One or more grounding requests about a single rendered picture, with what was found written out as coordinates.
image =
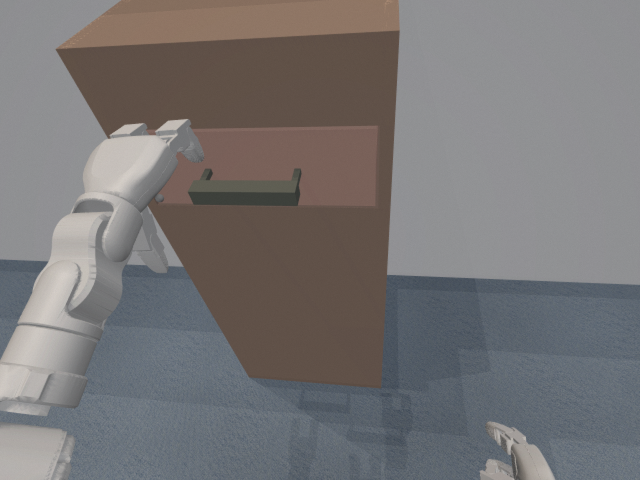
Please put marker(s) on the drawer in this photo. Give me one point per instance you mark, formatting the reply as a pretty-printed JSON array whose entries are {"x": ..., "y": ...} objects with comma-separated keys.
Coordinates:
[{"x": 338, "y": 163}]

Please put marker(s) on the robot left hand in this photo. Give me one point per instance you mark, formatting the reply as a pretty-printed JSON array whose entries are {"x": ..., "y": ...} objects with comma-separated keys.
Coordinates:
[{"x": 135, "y": 166}]

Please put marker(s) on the robot right hand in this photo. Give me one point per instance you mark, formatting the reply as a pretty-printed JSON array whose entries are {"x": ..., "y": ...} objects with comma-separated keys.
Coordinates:
[{"x": 528, "y": 463}]

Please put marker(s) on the handle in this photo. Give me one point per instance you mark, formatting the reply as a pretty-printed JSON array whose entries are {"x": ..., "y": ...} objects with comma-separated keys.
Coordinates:
[{"x": 245, "y": 192}]

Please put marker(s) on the cabinet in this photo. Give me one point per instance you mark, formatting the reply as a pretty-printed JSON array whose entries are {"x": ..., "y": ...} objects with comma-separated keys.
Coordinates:
[{"x": 299, "y": 292}]

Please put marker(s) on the robot left forearm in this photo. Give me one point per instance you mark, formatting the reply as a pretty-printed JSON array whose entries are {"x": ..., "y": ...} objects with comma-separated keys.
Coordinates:
[{"x": 49, "y": 352}]

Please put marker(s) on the left robot upper arm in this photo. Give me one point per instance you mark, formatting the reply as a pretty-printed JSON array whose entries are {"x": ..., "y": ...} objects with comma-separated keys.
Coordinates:
[{"x": 30, "y": 452}]

